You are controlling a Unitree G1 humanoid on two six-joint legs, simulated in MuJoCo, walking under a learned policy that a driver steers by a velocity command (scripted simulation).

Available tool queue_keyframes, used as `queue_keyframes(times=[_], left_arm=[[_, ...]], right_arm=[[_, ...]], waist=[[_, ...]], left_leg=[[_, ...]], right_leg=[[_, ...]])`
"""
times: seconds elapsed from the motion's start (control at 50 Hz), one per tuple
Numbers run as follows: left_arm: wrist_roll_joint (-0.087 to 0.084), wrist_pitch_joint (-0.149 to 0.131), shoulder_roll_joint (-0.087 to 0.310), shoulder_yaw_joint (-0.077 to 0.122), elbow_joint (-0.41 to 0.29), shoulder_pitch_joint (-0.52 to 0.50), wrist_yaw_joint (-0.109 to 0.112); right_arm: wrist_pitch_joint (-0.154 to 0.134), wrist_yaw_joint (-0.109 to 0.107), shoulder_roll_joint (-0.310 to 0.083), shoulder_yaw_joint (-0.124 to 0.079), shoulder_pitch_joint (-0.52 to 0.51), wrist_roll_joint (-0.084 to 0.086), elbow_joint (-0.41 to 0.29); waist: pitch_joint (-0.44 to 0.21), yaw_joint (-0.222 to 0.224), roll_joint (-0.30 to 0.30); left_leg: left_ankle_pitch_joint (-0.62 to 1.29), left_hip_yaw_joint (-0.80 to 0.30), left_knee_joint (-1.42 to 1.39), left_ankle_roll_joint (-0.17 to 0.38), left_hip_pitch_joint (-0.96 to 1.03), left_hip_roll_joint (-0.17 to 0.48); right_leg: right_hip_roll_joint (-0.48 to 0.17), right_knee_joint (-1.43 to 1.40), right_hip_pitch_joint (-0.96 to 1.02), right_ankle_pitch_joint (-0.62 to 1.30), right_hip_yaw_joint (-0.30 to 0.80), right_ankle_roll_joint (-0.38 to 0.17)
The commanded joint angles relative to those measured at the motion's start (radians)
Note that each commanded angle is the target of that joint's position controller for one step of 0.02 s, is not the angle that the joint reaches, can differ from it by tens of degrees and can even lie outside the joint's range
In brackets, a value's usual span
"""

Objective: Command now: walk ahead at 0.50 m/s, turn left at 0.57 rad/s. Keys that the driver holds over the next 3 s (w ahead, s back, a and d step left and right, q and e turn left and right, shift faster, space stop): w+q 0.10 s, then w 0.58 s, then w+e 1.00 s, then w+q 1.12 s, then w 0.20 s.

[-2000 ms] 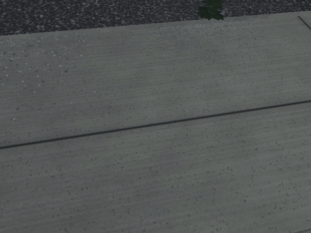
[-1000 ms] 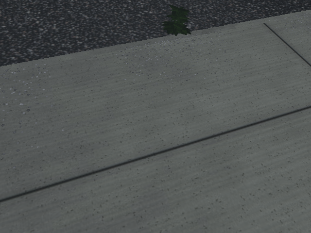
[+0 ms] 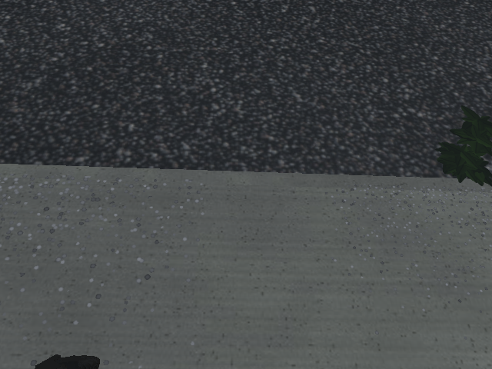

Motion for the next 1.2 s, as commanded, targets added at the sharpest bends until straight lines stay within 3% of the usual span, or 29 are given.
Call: queue_keyframes(times=[0.02,0.14,0.18,0.2,0.22,0.24,0.26,0.28,0.3,0.32,0.36,0.4,0.5,0.58,0.64,0.68,0.7,0.72,0.74,0.76,0.78,0.8,0.82,0.84,0.88,0.92,1.06,1.14,1.2], left_arm=[[-0.005,-0.013,0.040,0.004,-0.076,-0.098,-0.008],[-0.016,-0.036,0.089,0.022,-0.097,-0.139,-0.028],[-0.013,-0.045,0.107,0.035,-0.076,-0.059,-0.027],[-0.005,-0.049,0.134,0.051,-0.052,0.037,-0.022],[0.009,-0.049,0.176,0.062,-0.038,0.188,-0.016],[0.013,-0.036,0.257,0.087,0.002,0.315,-0.016],[-0.024,-0.031,0.184,0.072,0.022,0.341,-0.026],[-0.031,-0.025,0.124,0.055,0.009,0.278,-0.022],[-0.019,-0.017,0.104,0.045,-0.003,0.214,-0.018],[-0.010,-0.011,0.084,0.036,0.000,0.176,-0.018],[-0.001,-0.013,0.059,0.024,0.008,0.155,-0.016],[-0.013,-0.019,0.077,0.028,0.025,0.172,-0.015],[-0.030,-0.007,0.134,0.039,0.060,0.219,-0.006],[-0.039,0.008,0.149,0.037,0.100,0.298,-0.006],[-0.042,0.026,0.163,0.040,0.122,0.325,-0.002],[-0.042,0.037,0.182,0.045,0.127,0.307,0.003],[-0.043,0.041,0.170,0.039,0.126,0.306,0.004],[-0.028,0.037,0.132,0.021,0.106,0.291,0.004],[-0.018,0.018,0.022,-0.015,0.076,0.384,0.000],[-0.033,0.002,0.068,-0.006,0.091,0.372,-0.004],[-0.060,-0.002,0.143,0.020,0.070,0.291,-0.007],[-0.061,0.000,0.137,0.020,0.057,0.236,-0.006],[-0.049,0.008,0.123,0.022,0.054,0.211,-0.004],[-0.042,0.023,0.109,0.028,0.062,0.229,0.000],[-0.043,0.050,0.062,0.022,0.076,0.264,0.003],[-0.041,0.063,0.050,0.025,0.063,0.239,0.006],[-0.030,0.052,0.011,0.009,-0.014,0.024,-0.031],[-0.032,0.053,0.021,0.009,-0.076,-0.067,-0.053],[-0.034,0.059,0.062,0.031,-0.094,-0.011,-0.061]], right_arm=[[-0.010,-0.018,-0.186,-0.054,-0.002,0.005,-0.060],[0.008,-0.028,-0.170,-0.056,0.045,0.010,-0.022],[0.017,-0.028,-0.163,-0.056,0.033,0.004,-0.017],[0.019,-0.024,-0.139,-0.047,0.024,0.001,-0.023],[0.018,-0.021,-0.103,-0.028,0.016,-0.013,-0.044],[0.007,-0.017,-0.029,-0.006,0.186,0.008,-0.041],[-0.002,-0.019,-0.090,-0.009,0.193,0.021,-0.025],[-0.004,-0.017,-0.160,-0.026,0.062,0.026,-0.037],[-0.006,-0.018,-0.166,-0.026,-0.034,0.013,-0.061],[-0.011,-0.016,-0.154,-0.026,-0.092,-0.003,-0.079],[-0.011,-0.007,-0.116,-0.023,-0.072,-0.004,-0.076],[-0.008,-0.005,-0.080,-0.013,-0.068,-0.004,-0.076],[-0.022,0.003,-0.043,0.010,-0.227,-0.009,-0.116],[-0.030,0.020,-0.047,0.010,-0.345,0.005,-0.146],[-0.035,0.034,-0.065,0.003,-0.387,0.008,-0.170],[-0.038,0.035,-0.095,-0.012,-0.315,0.004,-0.155],[-0.039,0.029,-0.130,-0.033,-0.196,-0.003,-0.120],[-0.037,0.018,-0.186,-0.055,-0.023,-0.015,-0.087],[-0.028,0.010,-0.290,-0.080,0.083,-0.032,-0.074],[-0.022,0.010,-0.214,-0.062,0.112,-0.022,-0.064],[-0.022,0.009,-0.167,-0.043,0.053,-0.017,-0.059],[-0.023,0.009,-0.138,-0.032,-0.015,-0.014,-0.062],[-0.028,0.013,-0.106,-0.023,-0.073,-0.016,-0.057],[-0.038,0.016,-0.086,-0.018,-0.114,-0.020,-0.055],[-0.057,0.020,-0.082,-0.023,-0.148,-0.025,-0.036],[-0.068,0.015,-0.095,-0.030,-0.149,-0.031,-0.014],[-0.055,-0.011,-0.151,-0.048,-0.083,-0.020,0.051],[-0.025,-0.015,-0.178,-0.061,-0.030,0.000,0.090],[0.000,-0.025,-0.216,-0.071,-0.050,0.008,0.090]], waist=[[-0.020,-0.004,0.108],[-0.017,-0.010,0.141],[-0.040,0.030,0.168],[-0.107,0.077,0.159],[-0.253,0.146,0.094],[-0.393,0.101,-0.215],[-0.369,0.121,-0.228],[-0.210,0.142,-0.109],[-0.121,0.130,-0.028],[-0.049,0.109,-0.006],[-0.034,0.062,-0.052],[-0.036,0.053,-0.063],[-0.013,0.100,-0.033],[0.008,0.144,-0.032],[0.022,0.137,-0.042],[-0.017,0.078,-0.051],[-0.090,0.017,-0.033],[-0.220,-0.064,0.005],[-0.379,-0.057,0.244],[-0.432,-0.076,0.272],[-0.263,-0.069,0.199],[-0.170,-0.040,0.155],[-0.097,-0.009,0.128],[-0.062,0.027,0.148],[-0.038,0.062,0.142],[-0.015,0.071,0.117],[0.046,0.002,0.068],[0.070,-0.021,0.068],[-0.006,0.037,0.119]], left_leg=[[0.191,-0.152,-0.099,0.128,-0.060,0.194],[0.152,-0.273,0.015,0.096,0.088,0.263],[0.305,-0.275,0.092,0.077,0.121,0.263],[0.417,-0.239,0.213,0.051,0.108,0.210],[0.302,-0.190,0.459,0.016,-0.016,0.156],[-0.178,-0.086,0.830,-0.074,-0.395,-0.002],[-0.396,-0.120,0.961,-0.081,-0.556,0.020],[-0.314,-0.121,1.009,-0.078,-0.615,0.071],[-0.237,-0.071,0.980,-0.076,-0.596,0.114],[-0.189,-0.050,0.918,-0.075,-0.577,0.144],[-0.134,-0.027,0.825,-0.074,-0.487,0.191],[-0.119,0.003,0.747,-0.084,-0.476,0.203],[0.125,0.048,0.432,-0.103,-0.458,0.204],[0.226,0.073,0.276,-0.101,-0.406,0.168],[0.150,0.073,0.210,-0.068,-0.404,0.153],[0.105,0.099,0.161,-0.035,-0.277,0.121],[0.118,0.114,0.129,-0.008,-0.084,0.101],[0.143,0.016,0.171,0.044,0.203,0.205],[0.032,-0.397,0.145,0.187,0.588,0.480],[-0.083,-0.607,0.026,0.217,0.579,0.530],[-0.119,-0.463,0.003,0.169,0.449,0.494],[-0.088,-0.333,-0.027,0.139,0.312,0.450],[-0.044,-0.243,-0.072,0.123,0.192,0.408],[0.004,-0.167,-0.114,0.106,0.103,0.376],[0.096,-0.071,-0.171,0.106,0.008,0.359],[0.186,0.010,-0.194,0.107,-0.004,0.358],[0.259,0.209,-0.213,0.071,0.082,0.347],[0.352,0.245,-0.145,0.053,0.242,0.393],[0.800,0.287,0.042,0.019,0.296,0.394]], right_leg=[[0.061,-0.211,0.096,0.185,-0.041,0.016],[0.077,-0.356,0.147,0.155,-0.004,-0.033],[0.091,-0.384,0.250,0.088,-0.040,-0.071],[0.088,-0.404,0.404,0.098,-0.055,-0.104],[-0.046,-0.355,0.674,0.088,0.079,-0.169],[-0.264,-0.401,1.054,-0.075,0.527,-0.353],[-0.306,-0.524,1.064,-0.331,0.743,-0.367],[-0.270,-0.548,0.930,-0.401,0.606,-0.318],[-0.228,-0.561,0.785,-0.324,0.471,-0.283],[-0.187,-0.589,0.659,-0.220,0.379,-0.278],[-0.128,-0.632,0.550,-0.085,0.270,-0.265],[-0.119,-0.660,0.522,0.021,0.202,-0.283],[-0.092,-0.693,0.522,0.140,0.065,-0.266],[-0.105,-0.669,0.570,0.139,0.038,-0.245],[-0.149,-0.620,0.661,0.181,0.056,-0.225],[-0.146,-0.522,0.686,0.364,0.037,-0.201],[-0.103,-0.378,0.645,0.483,0.008,-0.179],[-0.056,-0.143,0.487,0.372,-0.022,-0.145],[0.094,0.255,0.086,-0.091,-0.095,-0.067],[0.112,0.402,-0.035,-0.468,0.034,-0.070],[0.061,0.457,-0.107,-0.411,0.047,-0.076],[0.016,0.426,-0.096,-0.325,0.019,-0.076],[-0.010,0.373,-0.069,-0.263,0.010,-0.068],[-0.035,0.334,-0.011,-0.213,0.019,-0.062],[-0.039,0.318,0.055,-0.154,0.016,-0.045],[-0.038,0.276,0.019,-0.082,0.034,-0.033],[-0.016,-0.100,0.010,0.198,-0.045,-0.051],[-0.001,-0.192,-0.040,0.089,-0.091,-0.093],[0.084,-0.200,0.108,-0.069,-0.179,-0.148]])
